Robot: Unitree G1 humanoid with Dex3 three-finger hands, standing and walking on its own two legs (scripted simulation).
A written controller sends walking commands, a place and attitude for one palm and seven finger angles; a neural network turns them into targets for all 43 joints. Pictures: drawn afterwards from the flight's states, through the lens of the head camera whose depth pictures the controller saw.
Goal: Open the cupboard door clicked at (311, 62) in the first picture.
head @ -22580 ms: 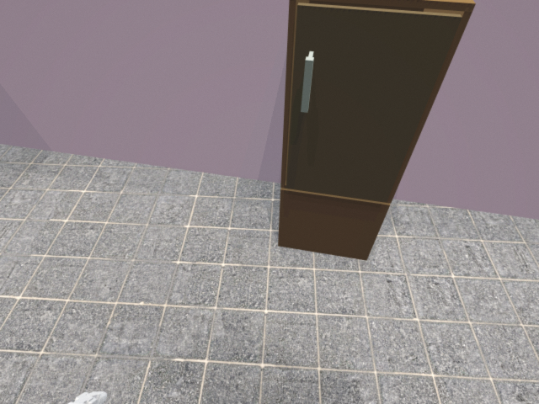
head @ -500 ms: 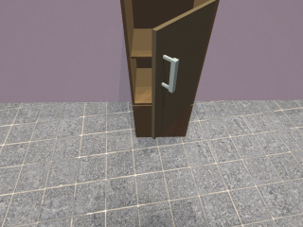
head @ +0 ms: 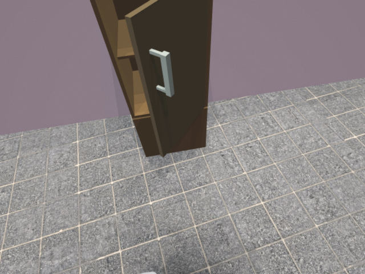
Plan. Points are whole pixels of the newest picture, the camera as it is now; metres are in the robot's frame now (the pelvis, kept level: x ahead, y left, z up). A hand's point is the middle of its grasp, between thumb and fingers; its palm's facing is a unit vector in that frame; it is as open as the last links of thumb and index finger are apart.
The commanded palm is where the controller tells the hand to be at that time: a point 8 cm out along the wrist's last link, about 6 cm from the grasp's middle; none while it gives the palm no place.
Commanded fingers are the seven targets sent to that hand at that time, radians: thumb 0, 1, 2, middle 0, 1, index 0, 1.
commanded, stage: walk to a spot facing it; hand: left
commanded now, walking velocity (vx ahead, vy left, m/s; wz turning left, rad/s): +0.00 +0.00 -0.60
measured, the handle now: (162, 73) +0.61 +0.11 +0.07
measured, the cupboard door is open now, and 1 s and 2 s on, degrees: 47 47 47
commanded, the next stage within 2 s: none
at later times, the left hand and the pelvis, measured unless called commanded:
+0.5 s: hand out of the picture +0.09 +0.22 -0.17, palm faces -0.15 -0.96 -0.23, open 7.4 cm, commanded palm none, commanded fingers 0.00 0.90 0.90 -0.20 -0.30 -0.20 -0.30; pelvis +0.02 +0.03 +0.01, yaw -16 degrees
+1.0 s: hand (152, 229) +0.24 +0.11 -0.14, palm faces -0.57 -0.77 -0.28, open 7.4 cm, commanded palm none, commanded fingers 0.00 0.90 0.90 -0.20 -0.30 -0.20 -0.30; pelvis +0.02 +0.02 +0.01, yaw -36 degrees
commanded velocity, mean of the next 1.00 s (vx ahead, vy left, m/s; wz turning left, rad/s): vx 0.01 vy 0.00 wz -0.60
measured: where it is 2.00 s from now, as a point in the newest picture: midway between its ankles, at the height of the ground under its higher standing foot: outside the picture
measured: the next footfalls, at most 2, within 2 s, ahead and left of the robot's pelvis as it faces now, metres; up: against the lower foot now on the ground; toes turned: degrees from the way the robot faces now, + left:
left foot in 0.50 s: +0.10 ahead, +0.14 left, +0.00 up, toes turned -18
right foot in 0.86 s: +0.00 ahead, -0.10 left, +0.00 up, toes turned -34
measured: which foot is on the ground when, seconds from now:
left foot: up 0.00-0.48, down 0.50-0.86, up 0.88-1.00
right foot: down 0.00-0.48, up 0.50-0.84, down 0.86-1.00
